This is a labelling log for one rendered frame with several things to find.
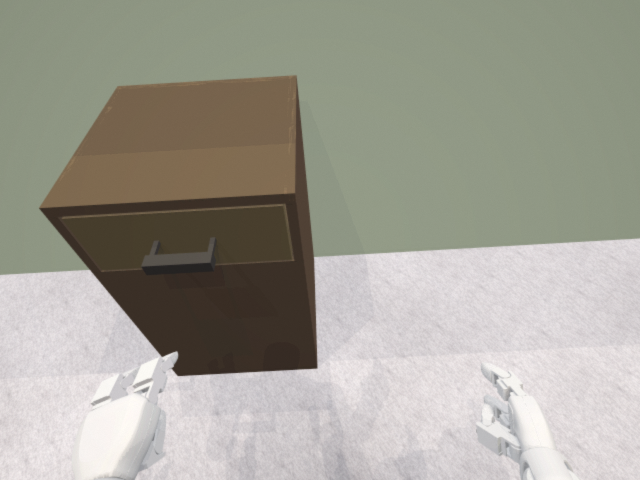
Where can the drawer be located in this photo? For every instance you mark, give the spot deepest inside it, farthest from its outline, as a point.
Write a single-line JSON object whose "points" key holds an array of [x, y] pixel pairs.
{"points": [[243, 234]]}

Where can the handle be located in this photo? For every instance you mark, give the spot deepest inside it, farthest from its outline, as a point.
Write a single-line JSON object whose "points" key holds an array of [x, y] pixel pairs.
{"points": [[154, 264]]}

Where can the cabinet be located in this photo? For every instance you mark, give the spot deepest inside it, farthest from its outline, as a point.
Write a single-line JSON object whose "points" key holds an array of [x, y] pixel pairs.
{"points": [[194, 145]]}

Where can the right robot forearm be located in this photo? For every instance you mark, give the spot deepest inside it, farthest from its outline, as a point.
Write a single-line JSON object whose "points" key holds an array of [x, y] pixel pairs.
{"points": [[542, 463]]}

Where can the robot left hand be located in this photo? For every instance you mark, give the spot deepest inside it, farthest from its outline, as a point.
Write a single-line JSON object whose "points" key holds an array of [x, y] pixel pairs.
{"points": [[124, 434]]}

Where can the robot right hand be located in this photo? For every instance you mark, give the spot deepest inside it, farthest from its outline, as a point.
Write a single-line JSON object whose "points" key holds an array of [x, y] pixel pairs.
{"points": [[523, 424]]}

